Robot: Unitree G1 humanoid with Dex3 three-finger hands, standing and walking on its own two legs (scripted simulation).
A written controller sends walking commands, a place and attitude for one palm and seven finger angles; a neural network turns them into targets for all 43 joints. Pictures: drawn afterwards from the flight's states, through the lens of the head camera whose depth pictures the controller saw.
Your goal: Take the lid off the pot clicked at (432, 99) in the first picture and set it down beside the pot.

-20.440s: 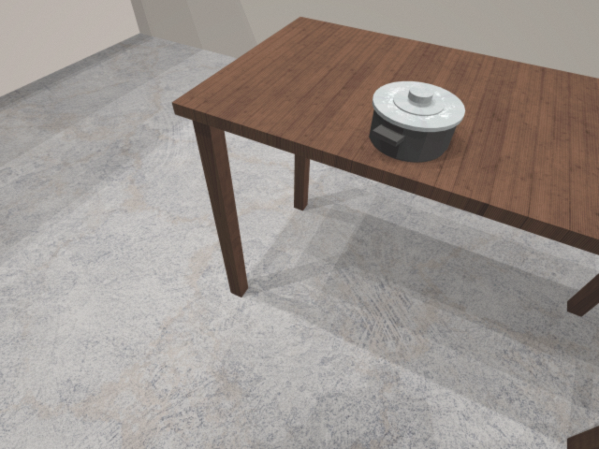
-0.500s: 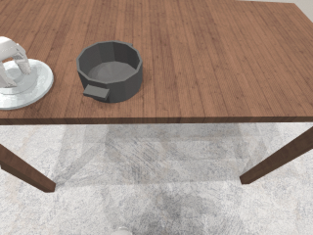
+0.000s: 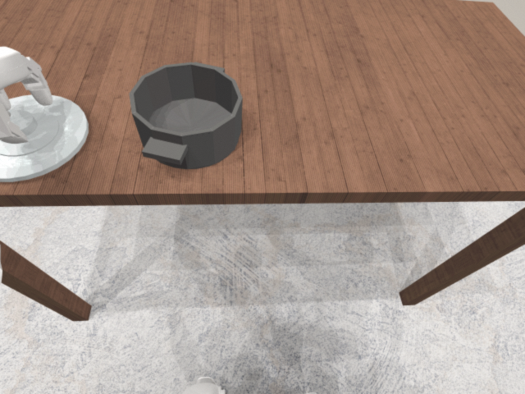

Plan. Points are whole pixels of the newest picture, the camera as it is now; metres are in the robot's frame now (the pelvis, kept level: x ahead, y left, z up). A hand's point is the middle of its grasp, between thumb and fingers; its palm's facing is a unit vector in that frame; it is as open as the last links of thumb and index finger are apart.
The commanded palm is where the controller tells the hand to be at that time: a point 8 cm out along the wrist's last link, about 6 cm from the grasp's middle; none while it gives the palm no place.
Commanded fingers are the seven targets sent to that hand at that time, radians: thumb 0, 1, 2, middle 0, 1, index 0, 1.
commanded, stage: open the fingers wide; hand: left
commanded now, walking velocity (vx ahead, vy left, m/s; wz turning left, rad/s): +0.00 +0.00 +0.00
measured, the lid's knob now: (18, 124) +0.48 +0.34 +0.11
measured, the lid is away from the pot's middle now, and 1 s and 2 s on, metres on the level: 0.24 0.24 0.24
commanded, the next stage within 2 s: raise the empty hand in 0.30 s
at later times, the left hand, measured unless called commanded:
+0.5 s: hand out of the picture +0.47 +0.34 +0.15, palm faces -0.36 -0.09 -0.93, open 11.1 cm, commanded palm +0.49 +0.33 +0.22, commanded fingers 0.00 -0.13 0.89 -0.48 -0.62 -0.48 -0.62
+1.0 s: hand out of the picture +0.47 +0.34 +0.20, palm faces -0.31 -0.09 -0.95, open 11.1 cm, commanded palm +0.49 +0.33 +0.28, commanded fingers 0.00 -0.13 0.89 -0.48 -0.62 -0.48 -0.62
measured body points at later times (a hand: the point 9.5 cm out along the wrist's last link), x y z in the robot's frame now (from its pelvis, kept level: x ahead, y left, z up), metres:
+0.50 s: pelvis +0.01 +0.01 +0.00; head +0.08 +0.03 +0.44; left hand +0.48 +0.34 +0.20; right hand +0.04 -0.27 -0.11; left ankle +0.04 +0.08 -0.71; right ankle -0.02 -0.18 -0.71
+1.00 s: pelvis +0.00 +0.01 +0.01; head +0.07 +0.03 +0.45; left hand +0.48 +0.34 +0.26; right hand +0.04 -0.27 -0.11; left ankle +0.04 +0.08 -0.71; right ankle -0.02 -0.18 -0.71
